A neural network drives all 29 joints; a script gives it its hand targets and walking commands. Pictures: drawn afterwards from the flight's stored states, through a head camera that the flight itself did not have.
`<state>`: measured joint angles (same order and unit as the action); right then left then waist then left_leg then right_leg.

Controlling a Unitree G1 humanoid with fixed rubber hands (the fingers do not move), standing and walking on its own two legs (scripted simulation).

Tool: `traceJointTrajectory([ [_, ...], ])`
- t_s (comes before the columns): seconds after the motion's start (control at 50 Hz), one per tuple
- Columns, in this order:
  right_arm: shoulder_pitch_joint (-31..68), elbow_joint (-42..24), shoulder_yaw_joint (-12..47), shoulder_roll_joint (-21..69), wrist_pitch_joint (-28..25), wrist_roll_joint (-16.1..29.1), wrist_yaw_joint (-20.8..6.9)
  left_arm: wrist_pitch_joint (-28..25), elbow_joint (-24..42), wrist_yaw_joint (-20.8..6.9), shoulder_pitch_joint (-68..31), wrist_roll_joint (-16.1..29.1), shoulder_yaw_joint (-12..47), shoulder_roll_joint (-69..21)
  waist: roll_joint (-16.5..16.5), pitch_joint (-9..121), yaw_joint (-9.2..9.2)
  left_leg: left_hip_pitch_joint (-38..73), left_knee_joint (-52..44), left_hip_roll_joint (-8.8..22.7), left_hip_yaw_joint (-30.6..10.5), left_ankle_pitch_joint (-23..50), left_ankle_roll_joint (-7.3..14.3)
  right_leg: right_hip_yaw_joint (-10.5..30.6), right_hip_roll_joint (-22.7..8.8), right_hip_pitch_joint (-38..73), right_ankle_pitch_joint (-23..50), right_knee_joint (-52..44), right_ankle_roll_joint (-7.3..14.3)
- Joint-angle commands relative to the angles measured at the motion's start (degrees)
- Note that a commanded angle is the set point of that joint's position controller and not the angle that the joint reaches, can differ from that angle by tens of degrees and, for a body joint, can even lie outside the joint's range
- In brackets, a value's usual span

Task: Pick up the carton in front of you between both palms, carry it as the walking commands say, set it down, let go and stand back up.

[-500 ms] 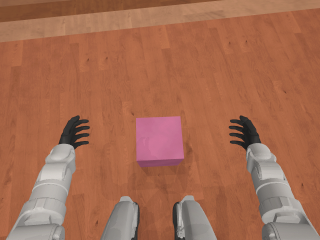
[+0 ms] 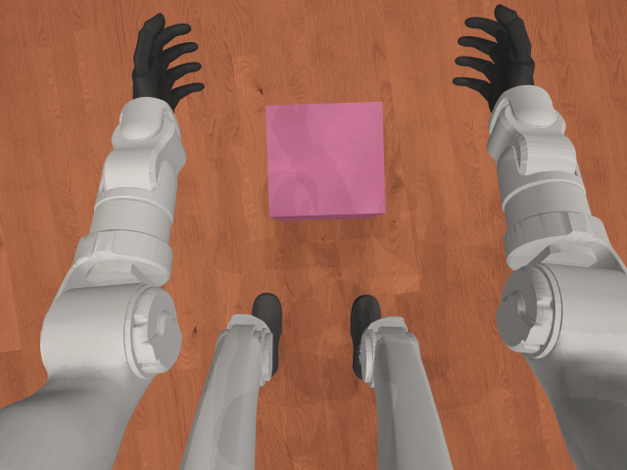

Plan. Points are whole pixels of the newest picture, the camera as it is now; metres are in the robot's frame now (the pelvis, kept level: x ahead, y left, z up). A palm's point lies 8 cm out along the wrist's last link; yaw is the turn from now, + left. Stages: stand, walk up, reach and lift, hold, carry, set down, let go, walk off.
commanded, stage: reach and lift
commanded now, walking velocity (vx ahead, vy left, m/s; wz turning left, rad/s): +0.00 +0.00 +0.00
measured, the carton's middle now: (324, 170) +0.51 -0.01 -0.51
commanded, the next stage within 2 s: none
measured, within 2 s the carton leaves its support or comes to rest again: leaves its support in 1.64 s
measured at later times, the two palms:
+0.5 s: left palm (215, 161) +0.50 +0.18 -0.36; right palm (436, 156) +0.51 -0.20 -0.36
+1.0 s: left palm (234, 161) +0.51 +0.17 -0.45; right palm (418, 159) +0.52 -0.20 -0.45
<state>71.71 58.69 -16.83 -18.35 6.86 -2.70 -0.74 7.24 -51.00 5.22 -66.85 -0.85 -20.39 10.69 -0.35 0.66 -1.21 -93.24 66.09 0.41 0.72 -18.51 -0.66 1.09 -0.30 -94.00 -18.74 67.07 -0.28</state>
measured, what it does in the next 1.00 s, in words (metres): lowers itself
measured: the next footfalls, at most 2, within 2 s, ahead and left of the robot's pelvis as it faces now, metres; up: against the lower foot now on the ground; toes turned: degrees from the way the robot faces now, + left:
none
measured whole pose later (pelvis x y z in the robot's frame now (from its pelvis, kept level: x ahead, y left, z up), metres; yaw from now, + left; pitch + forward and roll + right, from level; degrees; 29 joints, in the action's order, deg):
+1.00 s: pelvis -0.03 +0.00 -0.27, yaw +1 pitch +37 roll +1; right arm 86.3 67.1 -1.4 -24.2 2.7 13.4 5.5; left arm 2.2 -62.8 8.9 -82.6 15.3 -4.7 19.3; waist -0.8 -22.4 0.3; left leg -130.1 126.9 -1.6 -1.0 -33.5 -2.5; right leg 1.6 0.4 -130.9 -33.6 127.8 -0.5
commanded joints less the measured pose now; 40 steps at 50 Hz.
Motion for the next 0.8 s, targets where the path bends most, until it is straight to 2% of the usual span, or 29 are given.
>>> traceJointTrajectory([
  [0.0, 5.39, -2.15, -1.72, -0.48, -4.04, -0.75, 0.43, -4.87, 2.89, -0.97, -4.54, -3.24, -2.57, 3.12, 2.62, 54.54, -0.64, 17.17, 5.45, -4.5, 0.24, 23.31, -1.84, -0.14, 3.88, 23.79, 26.18, 5.03, -0.89],
  [0.02, 3.94, -1.16, -2.51, -1.78, -4.2, -2.9, 0.84, -5.2, 1.37, -1.15, -2.82, -2.99, -2.91, 2.61, 4.06, 52.45, 0.81, 11.45, 7.21, -4.3, 0.18, 20.96, -2.27, 0.1, 3.61, 23.02, 26.52, 7.28, -0.83],
  [0.04, 3.37, -2.18, -3.06, -1.2, -4.55, -3.03, 1.37, -5.61, 1.02, -1.32, -2.65, -3.0, -3.67, 3.55, 4.68, 51.91, 0.04, 9.38, 9.43, -4.37, 0.18, 21.23, -2.28, -0.24, 3.68, 19.03, 25.71, 8.97, -1.14],
  [0.06, 1.92, -2.59, -2.93, -0.34, -4.88, -2.41, 1.72, -5.91, 1.34, -1.43, -3.08, -3.04, -2.8, 4.01, 3.19, 53.1, 1.82, 8.55, 11.81, -4.18, 0.06, 19.6, -2.17, -0.32, 4.02, 17.35, 25.17, 11.25, -1.11],
  [0.08, 2.11, -3.63, -2.27, -1.91, -4.98, -2.21, 2.24, -6.03, -0.14, -1.61, -2.81, -2.58, -2.44, 3.29, 2.48, 53.23, 0.99, 6.94, 14.36, -4.25, 0.44, 19.7, -2.28, 0.11, 3.9, 15.03, 25.11, 12.78, -1.07],
  [0.1, 2.86, -3.38, -2.84, -2.54, -5.14, -1.48, 2.48, -6.39, 1.61, -1.25, -3.67, -1.89, -1.84, 4.47, 3.0, 54.5, 1.42, 4.76, 16.14, -4.25, 0.39, 18.76, -2.68, -0.06, 3.93, 14.7, 24.3, 15.12, -1.18],
  [0.16, 6.76, -9.28, 1.07, -3.95, -5.65, 2.89, 3.42, -6.93, 5.44, -0.35, -7.45, 1.13, 0.54, 7.92, 1.8, 61.59, -0.18, 5.52, 22.93, -4.77, 0.64, 19.62, -2.02, -0.34, 4.32, 12.97, 23.46, 21.67, -1.38],
  [0.22, 10.98, -9.34, 4.67, -6.58, -4.88, 7.08, 4.19, -6.11, 6.14, 1.22, -11.21, 4.8, 5.38, 10.42, 1.04, 64.2, -0.22, 4.99, 28.0, -4.42, 1.41, 16.05, -1.98, -1.3, 4.03, 11.8, 19.53, 27.11, -1.82],
  [0.24, 11.69, -9.37, 6.06, -7.9, -4.51, 8.57, 4.36, -5.21, 5.09, 1.73, -11.92, 6.95, 7.19, 10.29, 1.4, 64.16, 0.92, 5.61, 28.78, -4.32, 1.14, 14.29, -1.79, -2.33, 4.17, 9.98, 16.67, 28.38, -2.09],
  [0.26, 12.52, -8.35, 6.45, -8.94, -4.07, 9.4, 4.74, -4.76, 4.93, 2.26, -12.11, 7.57, 7.77, 11.23, 0.93, 64.34, 0.15, 4.54, 30.16, -4.31, 2.26, 12.58, -2.25, -1.97, 3.78, 10.49, 15.01, 29.36, -1.83],
  [0.28, 13.72, -8.56, 7.16, -9.33, -3.59, 10.71, 4.96, -4.24, 5.37, 2.58, -14.15, 8.64, 8.24, 12.37, 1.07, 64.7, 0.92, 4.65, 31.58, -3.84, 2.11, 10.93, -2.02, -2.54, 3.51, 10.32, 13.43, 30.94, -1.79],
  [0.3, 15.94, -9.68, 8.1, -9.75, -3.38, 11.16, 5.29, -3.94, 6.59, 2.86, -15.08, 10.49, 8.55, 12.37, 3.09, 66.33, 0.25, 3.87, 32.95, -4.24, 2.03, 9.71, -1.6, -2.39, 3.23, 11.4, 12.09, 32.26, -1.72],
  [0.32, 17.58, -9.36, 8.98, -10.48, -2.9, 12.95, 5.53, -3.6, 5.19, 3.27, -15.84, 10.14, 8.78, 13.5, 1.6, 67.53, -0.41, 4.83, 35.16, -3.68, 2.81, 7.89, -1.88, -1.92, 3.09, 11.12, 10.0, 33.24, -1.7],
  [0.36, 20.84, -6.86, 10.7, -11.19, -2.23, 14.53, 5.72, -2.88, 4.26, 3.58, -19.9, 12.13, 10.36, 14.19, 2.91, 63.94, -0.96, 2.19, 37.14, -3.29, 3.12, 4.28, -1.52, -1.95, 2.14, 10.18, 6.12, 35.58, -1.29],
  [0.38, 23.21, -7.82, 11.13, -11.85, -2.05, 14.35, 5.88, -2.55, 4.49, 3.87, -22.06, 12.53, 10.03, 15.03, 4.3, 64.46, -0.07, 1.64, 37.97, -3.01, 2.97, 2.8, -1.35, -2.0, 2.29, 10.23, 4.89, 36.72, -1.41],
  [0.4, 24.43, -7.13, 11.71, -12.15, -1.59, 15.41, 6.14, -2.52, 3.37, 3.87, -22.82, 12.46, 10.12, 14.87, 2.12, 63.89, -2.27, 1.41, 39.15, -2.9, 3.71, 2.37, -1.66, -1.37, 2.27, 9.06, 3.26, 36.98, -1.09],
  [0.42, 26.0, -6.66, 12.06, -12.96, -1.55, 15.59, 6.26, -2.41, 4.29, 4.09, -25.0, 12.97, 10.55, 16.02, 3.62, 64.94, -0.5, 1.7, 39.92, -2.49, 3.34, 1.52, -1.5, -2.0, 1.98, 9.12, 3.04, 38.41, -0.89],
  [0.44, 26.96, -4.54, 12.32, -14.03, -1.28, 15.36, 6.38, -2.12, 2.26, 4.04, -25.73, 12.95, 10.2, 16.67, 3.88, 63.43, -1.38, 0.56, 41.12, -2.45, 3.79, -0.53, -1.41, -1.91, 1.66, 8.8, 0.57, 38.78, -1.0],
  [0.46, 28.64, -3.94, 13.43, -13.83, -1.15, 15.61, 6.38, -1.94, 1.41, 4.01, -26.7, 13.73, 10.39, 16.54, 5.98, 61.51, -0.6, -0.96, 41.23, -2.26, 3.07, -2.05, -0.9, -1.94, 1.53, 8.7, -0.77, 39.68, -1.01],
  [0.52, 29.12, 2.05, 13.0, -15.13, -1.51, 15.4, 6.19, -2.34, -3.54, 3.79, -28.89, 13.86, 11.58, 16.05, 2.93, 55.06, -0.03, -1.56, 43.69, -1.85, 2.67, -3.97, -1.26, -1.94, 1.34, 1.67, -3.77, 41.77, -0.65],
  [0.56, 29.74, 5.03, 12.58, -14.41, -2.2, 15.01, 5.95, -3.08, -6.52, 3.22, -30.06, 13.47, 11.79, 15.0, 0.99, 50.83, 0.34, -2.61, 44.59, -1.66, 1.86, -4.03, -1.38, -1.85, 1.08, -1.72, -3.73, 43.56, -0.42],
  [0.58, 29.54, 4.79, 13.5, -13.94, -2.66, 14.85, 5.81, -3.75, -6.28, 3.01, -30.13, 13.36, 11.27, 14.87, 1.22, 50.88, -0.21, -2.22, 46.29, -1.91, 2.37, -3.16, -1.65, -1.39, 1.11, -2.07, -3.54, 43.97, -0.7],
  [0.6, 29.8, 5.75, 13.03, -13.34, -3.27, 14.73, 5.84, -4.13, -7.32, 2.9, -30.34, 13.93, 12.18, 15.26, 2.05, 50.1, 1.15, -2.23, 46.64, -1.96, 1.46, -2.04, -1.37, -2.1, 0.71, -2.66, -1.79, 45.42, -0.76],
  [0.62, 30.89, 5.38, 13.89, -13.57, -3.62, 15.42, 5.79, -4.34, -8.62, 2.91, -30.46, 13.66, 11.96, 15.79, 1.1, 49.84, 0.21, -2.18, 47.47, -1.65, 1.49, -0.83, -1.76, -1.49, 0.63, -3.22, -0.9, 46.26, -0.68],
  [0.64, 29.87, 6.16, 13.73, -13.69, -4.21, 15.21, 5.73, -4.67, -9.62, 2.96, -29.41, 13.9, 12.21, 14.94, 0.8, 49.48, 0.89, -3.31, 47.92, -1.96, 1.46, -0.57, -1.85, -1.43, 0.71, -2.39, 0.27, 47.06, -0.52],
  [0.66, 29.87, 6.39, 13.43, -13.46, -4.45, 15.37, 5.78, -5.39, -9.37, 2.99, -29.79, 13.44, 11.82, 15.89, 0.57, 49.54, -0.17, -2.45, 49.29, -1.82, 1.83, 1.2, -1.9, -0.98, 0.83, -2.49, 1.49, 47.33, -0.7],
  [0.72, 30.47, 4.16, 15.1, -13.62, -5.41, 15.38, 6.13, -6.01, -7.25, 3.2, -30.21, 15.35, 13.44, 16.12, 2.98, 53.29, 1.05, -1.58, 50.45, -2.28, 0.92, 4.69, -1.72, -0.86, 0.77, 0.42, 5.32, 49.16, -0.76],
  [0.74, 30.93, 3.62, 14.2, -14.51, -5.65, 15.14, 6.32, -6.25, -7.22, 3.22, -29.98, 15.79, 13.48, 15.39, 1.42, 54.21, 1.52, -0.9, 51.28, -2.53, 1.5, 6.46, -2.05, -0.98, 0.97, 1.37, 7.1, 49.67, -0.7],
  [0.78, 32.12, 1.16, 15.14, -14.34, -5.79, 16.29, 6.5, -6.39, -5.76, 3.46, -30.61, 16.39, 14.62, 15.46, 2.0, 56.45, 1.64, -0.09, 52.54, -2.64, 1.33, 8.46, -1.75, -1.19, 1.07, 2.95, 10.01, 51.22, -0.87],
])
